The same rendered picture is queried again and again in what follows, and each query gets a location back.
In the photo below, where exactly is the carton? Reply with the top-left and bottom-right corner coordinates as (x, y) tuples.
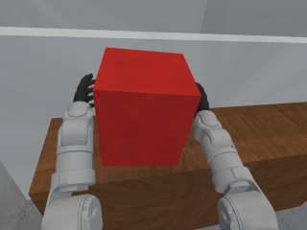
(92, 47), (201, 167)

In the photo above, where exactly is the robot right upper arm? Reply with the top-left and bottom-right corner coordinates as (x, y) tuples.
(217, 190), (279, 230)

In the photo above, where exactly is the robot left hand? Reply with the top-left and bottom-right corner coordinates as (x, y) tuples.
(73, 74), (96, 108)

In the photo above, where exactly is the robot right hand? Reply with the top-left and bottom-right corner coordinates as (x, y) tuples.
(194, 82), (210, 118)

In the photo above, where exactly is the pedestal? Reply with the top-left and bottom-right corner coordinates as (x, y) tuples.
(28, 102), (307, 230)

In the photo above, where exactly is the robot left forearm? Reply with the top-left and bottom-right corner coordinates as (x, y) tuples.
(41, 101), (95, 230)

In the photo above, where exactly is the robot right forearm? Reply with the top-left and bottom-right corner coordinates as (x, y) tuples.
(193, 110), (278, 227)

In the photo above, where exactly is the robot left upper arm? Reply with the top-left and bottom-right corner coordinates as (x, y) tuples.
(42, 194), (103, 230)

